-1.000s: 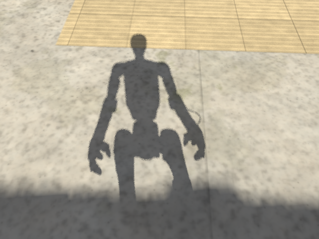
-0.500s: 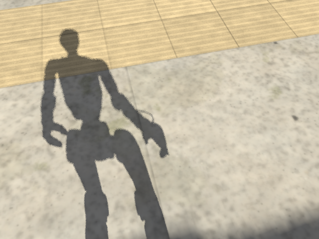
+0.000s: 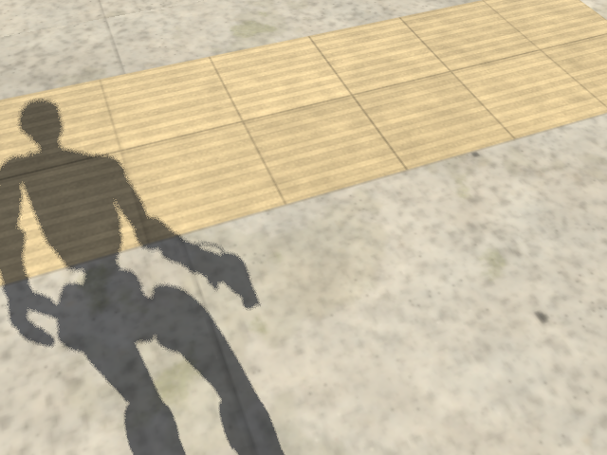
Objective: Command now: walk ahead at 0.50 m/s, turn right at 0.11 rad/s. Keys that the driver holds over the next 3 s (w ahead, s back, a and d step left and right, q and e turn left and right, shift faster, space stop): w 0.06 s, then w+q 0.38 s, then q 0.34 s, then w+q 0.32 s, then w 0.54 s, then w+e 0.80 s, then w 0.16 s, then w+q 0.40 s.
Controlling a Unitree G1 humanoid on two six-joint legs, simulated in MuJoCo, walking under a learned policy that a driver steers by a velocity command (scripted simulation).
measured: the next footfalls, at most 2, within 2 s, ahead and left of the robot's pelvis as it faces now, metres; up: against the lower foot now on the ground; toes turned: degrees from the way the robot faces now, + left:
right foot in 0.38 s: +0.38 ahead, -0.14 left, +0.00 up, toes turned +8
left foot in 0.82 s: +0.48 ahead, +0.15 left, +0.00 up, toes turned +23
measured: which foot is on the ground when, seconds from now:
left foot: down 0.00-0.38, up 0.40-0.80, down 0.82-1.00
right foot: up 0.00-0.36, down 0.38-0.82, up 0.84-1.00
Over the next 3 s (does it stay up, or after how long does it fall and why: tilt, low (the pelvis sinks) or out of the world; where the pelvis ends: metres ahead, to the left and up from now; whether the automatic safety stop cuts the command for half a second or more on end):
stays up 1.34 0.49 0.01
